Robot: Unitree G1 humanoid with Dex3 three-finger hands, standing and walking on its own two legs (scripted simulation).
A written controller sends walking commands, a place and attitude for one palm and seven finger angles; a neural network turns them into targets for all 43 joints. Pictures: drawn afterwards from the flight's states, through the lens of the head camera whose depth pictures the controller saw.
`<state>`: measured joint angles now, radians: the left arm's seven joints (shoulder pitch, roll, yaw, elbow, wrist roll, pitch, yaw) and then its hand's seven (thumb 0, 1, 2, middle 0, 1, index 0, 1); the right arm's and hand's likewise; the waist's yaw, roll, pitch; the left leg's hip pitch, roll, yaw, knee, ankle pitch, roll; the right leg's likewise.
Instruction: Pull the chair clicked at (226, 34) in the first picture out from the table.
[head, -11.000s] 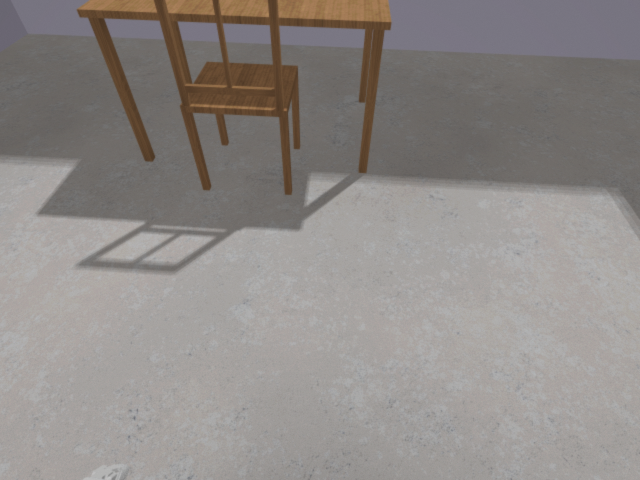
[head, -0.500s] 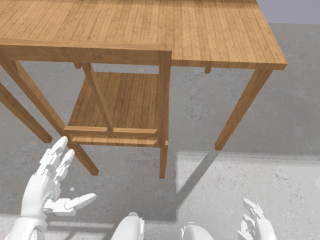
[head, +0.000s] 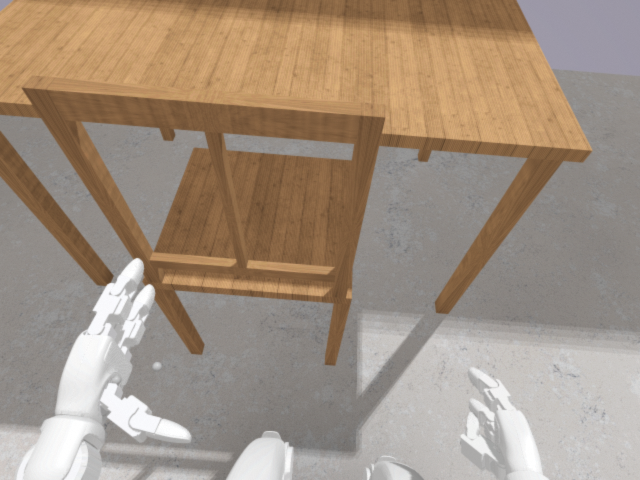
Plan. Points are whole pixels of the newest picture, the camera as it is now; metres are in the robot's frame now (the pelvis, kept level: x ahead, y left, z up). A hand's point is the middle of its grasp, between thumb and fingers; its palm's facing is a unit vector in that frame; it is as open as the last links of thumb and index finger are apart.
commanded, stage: raise the hand toward the chair's back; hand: left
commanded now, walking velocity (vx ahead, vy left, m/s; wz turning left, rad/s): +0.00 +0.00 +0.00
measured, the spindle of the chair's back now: (231, 209) +0.49 +0.17 +0.00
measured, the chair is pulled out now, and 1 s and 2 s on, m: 0.00 0.00 0.00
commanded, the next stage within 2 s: aim the fingers beside a spindle in 0.68 s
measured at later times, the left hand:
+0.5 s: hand (157, 348) +0.25 +0.20 +0.04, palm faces -0.01 -1.00 -0.05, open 16.9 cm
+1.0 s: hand (177, 340) +0.26 +0.19 +0.04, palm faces -0.02 -1.00 -0.05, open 16.9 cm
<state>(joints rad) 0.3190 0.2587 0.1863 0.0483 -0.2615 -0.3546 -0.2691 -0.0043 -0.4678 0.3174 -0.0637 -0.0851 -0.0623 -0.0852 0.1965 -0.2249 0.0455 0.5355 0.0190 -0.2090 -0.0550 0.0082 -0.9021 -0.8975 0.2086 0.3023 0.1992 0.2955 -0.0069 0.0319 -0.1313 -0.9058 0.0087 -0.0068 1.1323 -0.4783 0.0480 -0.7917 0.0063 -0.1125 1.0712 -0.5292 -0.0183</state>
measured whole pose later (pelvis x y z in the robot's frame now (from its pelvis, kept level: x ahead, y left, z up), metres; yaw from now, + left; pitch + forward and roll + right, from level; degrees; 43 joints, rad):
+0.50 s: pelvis +0.01 +0.00 +0.01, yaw +0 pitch +14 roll -3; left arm 0.29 0.27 0.21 0.08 -0.27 -0.36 -0.27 -0.01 -0.50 0.30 -0.06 -0.08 -0.06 -0.08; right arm 0.24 -0.26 0.02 0.56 0.02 -0.21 -0.05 0.01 -0.90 -0.90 0.21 0.30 0.20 0.30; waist -0.03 0.03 -0.13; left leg -0.87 0.01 0.01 1.10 -0.48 0.05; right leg -0.77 0.01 -0.10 1.04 -0.52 -0.01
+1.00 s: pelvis +0.00 -0.01 +0.00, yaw +0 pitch +15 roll -3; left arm 0.20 0.26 0.21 0.17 -0.27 -0.37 -0.29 -0.01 -0.50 0.30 -0.06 -0.08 -0.06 -0.08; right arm 0.22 -0.26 0.03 0.57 0.02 -0.21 -0.05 0.01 -0.90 -0.90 0.21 0.30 0.20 0.30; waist -0.02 0.04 -0.14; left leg -0.92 0.02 -0.01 1.13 -0.48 0.03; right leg -0.81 0.02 -0.11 1.09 -0.54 -0.04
